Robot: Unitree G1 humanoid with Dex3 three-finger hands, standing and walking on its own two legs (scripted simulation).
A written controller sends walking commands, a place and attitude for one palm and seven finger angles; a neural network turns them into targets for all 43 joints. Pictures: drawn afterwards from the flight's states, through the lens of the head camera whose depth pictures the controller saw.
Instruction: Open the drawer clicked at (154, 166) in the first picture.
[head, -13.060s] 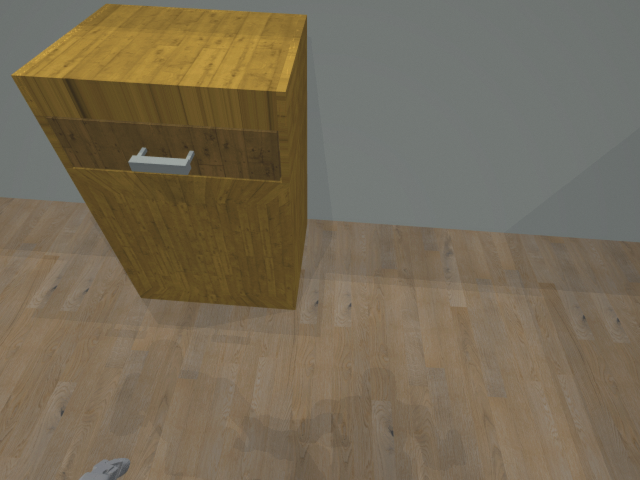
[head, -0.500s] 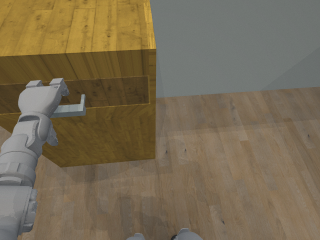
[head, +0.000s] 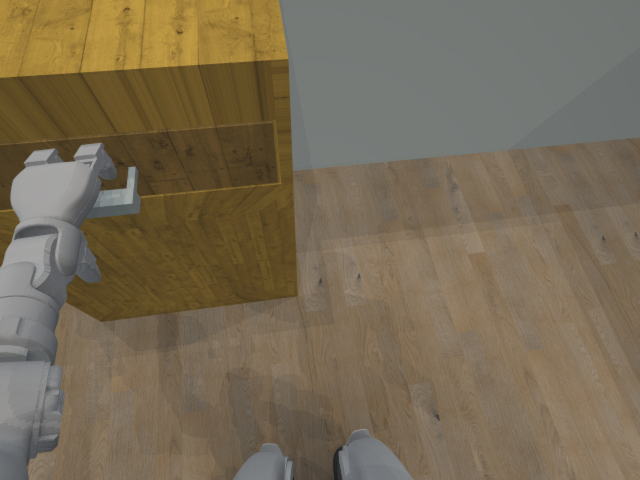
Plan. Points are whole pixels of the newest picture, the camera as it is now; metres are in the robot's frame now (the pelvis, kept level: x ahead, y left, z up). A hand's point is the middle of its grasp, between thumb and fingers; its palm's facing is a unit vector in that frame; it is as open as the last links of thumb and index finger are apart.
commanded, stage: lower the fingers behind the handle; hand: left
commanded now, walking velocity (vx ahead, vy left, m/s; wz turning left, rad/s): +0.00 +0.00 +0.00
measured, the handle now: (89, 191) +0.50 +0.32 -0.03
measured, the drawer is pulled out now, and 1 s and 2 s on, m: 0.00 0.00 0.00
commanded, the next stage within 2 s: close the thumb around the handle in 1.02 s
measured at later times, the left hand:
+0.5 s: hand (92, 230) +0.45 +0.30 -0.04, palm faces -0.06 -0.03 -1.00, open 13.9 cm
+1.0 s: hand (90, 235) +0.44 +0.31 -0.04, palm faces -0.07 -0.02 -1.00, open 13.9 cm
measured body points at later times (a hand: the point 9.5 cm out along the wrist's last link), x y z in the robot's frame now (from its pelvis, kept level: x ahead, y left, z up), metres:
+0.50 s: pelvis -0.01 +0.01 -0.02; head +0.13 +0.02 +0.41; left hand +0.44 +0.30 +0.02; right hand +0.03 -0.27 -0.14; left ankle -0.04 +0.08 -0.67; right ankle +0.01 -0.11 -0.67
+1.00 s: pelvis -0.02 +0.00 -0.03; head +0.13 +0.01 +0.40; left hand +0.44 +0.31 +0.01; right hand +0.01 -0.28 -0.15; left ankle -0.04 +0.08 -0.67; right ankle +0.01 -0.11 -0.67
